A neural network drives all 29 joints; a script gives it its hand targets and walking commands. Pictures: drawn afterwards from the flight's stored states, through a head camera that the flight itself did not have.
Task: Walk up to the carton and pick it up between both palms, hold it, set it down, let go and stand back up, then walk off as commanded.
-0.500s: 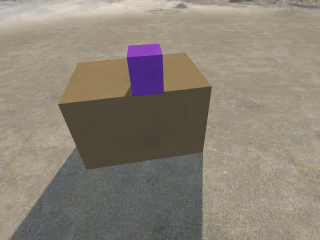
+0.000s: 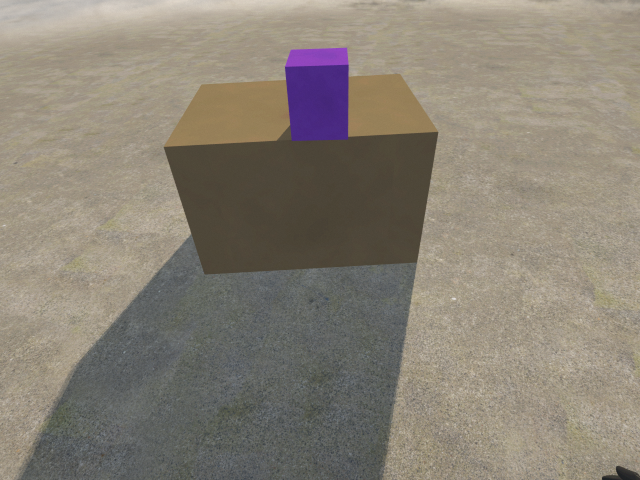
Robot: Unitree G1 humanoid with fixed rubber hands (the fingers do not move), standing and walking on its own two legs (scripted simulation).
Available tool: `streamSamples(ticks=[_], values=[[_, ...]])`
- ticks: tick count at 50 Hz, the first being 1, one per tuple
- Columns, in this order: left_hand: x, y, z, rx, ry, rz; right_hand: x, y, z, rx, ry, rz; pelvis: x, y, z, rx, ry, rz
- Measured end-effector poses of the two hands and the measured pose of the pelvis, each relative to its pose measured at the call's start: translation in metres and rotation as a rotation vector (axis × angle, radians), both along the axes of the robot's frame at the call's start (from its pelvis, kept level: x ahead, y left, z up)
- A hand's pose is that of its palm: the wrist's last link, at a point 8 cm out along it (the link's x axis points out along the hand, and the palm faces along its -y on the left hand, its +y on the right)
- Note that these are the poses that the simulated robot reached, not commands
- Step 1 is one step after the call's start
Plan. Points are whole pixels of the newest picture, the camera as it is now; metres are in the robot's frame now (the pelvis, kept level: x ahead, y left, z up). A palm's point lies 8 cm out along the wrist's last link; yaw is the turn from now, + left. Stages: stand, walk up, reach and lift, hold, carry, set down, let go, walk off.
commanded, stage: walk off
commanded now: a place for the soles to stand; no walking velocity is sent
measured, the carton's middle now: (319, 94) +1.37 +0.17 +0.00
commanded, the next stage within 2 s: none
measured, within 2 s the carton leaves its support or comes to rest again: neither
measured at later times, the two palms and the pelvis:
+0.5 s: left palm out of the picture +0.13 +0.35 -0.12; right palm out of the picture +0.01 -0.27 -0.10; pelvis +0.04 +0.04 -0.02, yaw -2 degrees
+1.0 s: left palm (123, 459) +0.20 +0.35 -0.14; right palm (542, 347) +0.39 -0.28 -0.05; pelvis +0.24 +0.05 -0.02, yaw +4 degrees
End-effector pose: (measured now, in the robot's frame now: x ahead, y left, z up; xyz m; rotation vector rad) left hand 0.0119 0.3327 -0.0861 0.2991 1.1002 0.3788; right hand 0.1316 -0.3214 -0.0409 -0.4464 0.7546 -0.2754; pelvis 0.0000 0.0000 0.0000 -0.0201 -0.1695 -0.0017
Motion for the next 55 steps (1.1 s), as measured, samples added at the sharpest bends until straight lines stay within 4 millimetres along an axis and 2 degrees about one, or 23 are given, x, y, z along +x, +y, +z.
streamSamples(ticks=[4,7,11,15,18,21,26,30,33,35,37,40,42,44,47,50,52,53,55], values=[[-0.026,-0.026,-0.005,-0.016,0.045,-0.002,-0.028,-0.021,0.004,0.009,0.054,-0.024,-0.002,-0.010,0.010,0.027,0.000,-0.027],[-0.025,-0.039,-0.006,-0.026,0.060,-0.025,-0.060,-0.031,0.002,0.028,0.120,-0.077,-0.003,-0.015,0.016,0.051,0.014,-0.041],[-0.002,-0.044,-0.002,-0.020,0.047,-0.086,-0.108,-0.037,-0.006,0.037,0.236,-0.153,-0.003,-0.015,0.020,0.064,0.042,-0.056],[0.030,-0.034,-0.002,0.001,0.033,-0.137,-0.148,-0.028,-0.019,0.043,0.367,-0.196,0.000,-0.010,0.015,0.043,0.067,-0.054],[0.055,-0.020,-0.006,0.009,0.022,-0.160,-0.160,-0.010,-0.030,0.055,0.428,-0.216,0.007,-0.001,0.008,0.011,0.080,-0.049],[0.079,-0.003,-0.015,0.008,0.011,-0.168,-0.152,0.014,-0.040,0.069,0.431,-0.227,0.020,0.013,-0.002,-0.026,0.086,-0.041],[0.126,0.023,-0.033,0.006,0.004,-0.192,-0.115,0.061,-0.065,0.115,0.379,-0.229,0.045,0.042,-0.020,-0.015,0.076,-0.055],[0.177,0.021,-0.024,-0.002,-0.058,-0.234,-0.091,0.093,-0.070,0.177,0.409,-0.220,0.061,0.046,-0.013,0.018,0.063,-0.060],[0.218,0.015,-0.011,-0.006,-0.123,-0.275,-0.079,0.095,-0.066,0.178,0.457,-0.209,0.074,0.044,-0.006,0.012,0.058,-0.035],[0.238,0.012,-0.004,-0.007,-0.139,-0.280,-0.065,0.085,-0.059,0.161,0.474,-0.206,0.089,0.040,-0.003,0.004,0.054,-0.029],[0.251,0.011,0.001,-0.004,-0.138,-0.258,-0.042,0.068,-0.052,0.132,0.465,-0.199,0.110,0.034,0.000,-0.007,0.057,-0.018],[0.259,0.015,-0.002,0.018,-0.148,-0.190,0.011,0.035,-0.047,0.062,0.433,-0.134,0.145,0.024,-0.008,-0.035,0.077,0.036],[0.248,0.020,-0.009,0.020,-0.122,-0.124,0.056,0.018,-0.043,0.014,0.393,-0.090,0.164,0.023,-0.012,-0.054,0.078,0.068],[0.230,0.023,-0.019,0.006,-0.058,-0.061,0.108,0.010,-0.037,-0.024,0.338,-0.051,0.183,0.027,-0.012,-0.062,0.084,0.077],[0.201,0.023,-0.034,-0.030,0.063,0.024,0.187,0.019,-0.023,-0.049,0.225,0.018,0.210,0.035,-0.013,-0.059,0.087,0.072],[0.191,0.020,-0.050,-0.075,0.162,0.061,0.255,0.043,-0.012,-0.048,0.119,0.073,0.240,0.047,-0.016,-0.056,0.087,0.064],[0.201,0.023,-0.062,-0.098,0.202,0.051,0.286,0.058,-0.015,-0.050,0.073,0.089,0.259,0.058,-0.025,-0.045,0.087,0.053],[0.212,0.026,-0.066,-0.104,0.211,0.041,0.294,0.063,-0.020,-0.045,0.073,0.083,0.267,0.062,-0.028,-0.027,0.081,0.041],[0.248,0.032,-0.066,-0.100,0.193,0.013,0.294,0.071,-0.032,-0.020,0.122,0.057,0.282,0.062,-0.027,0.006,0.070,0.027]])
